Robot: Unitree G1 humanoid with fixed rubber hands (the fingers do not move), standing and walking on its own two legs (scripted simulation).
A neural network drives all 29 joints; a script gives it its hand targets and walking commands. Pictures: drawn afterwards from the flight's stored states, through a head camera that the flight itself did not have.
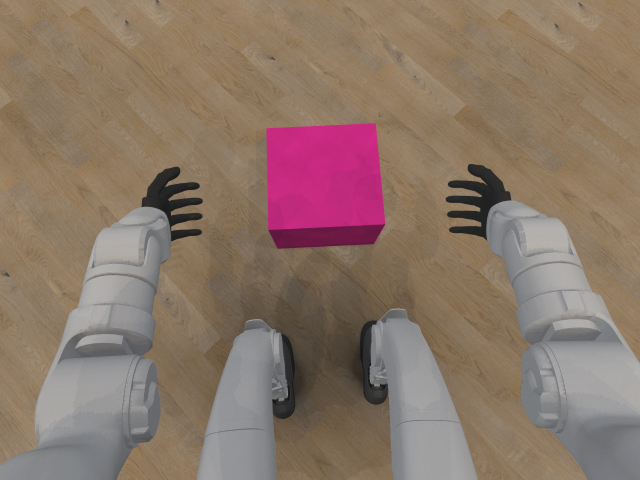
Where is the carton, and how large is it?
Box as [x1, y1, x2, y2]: [266, 123, 384, 248]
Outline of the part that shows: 375,123 266,128 268,230 277,248 364,244 374,242 384,225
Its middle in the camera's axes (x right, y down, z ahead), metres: +0.01 -0.12 +1.03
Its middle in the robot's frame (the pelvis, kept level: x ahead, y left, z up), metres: +0.62 -0.02 -0.56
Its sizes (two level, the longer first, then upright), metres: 0.271 0.261 0.202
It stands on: the floor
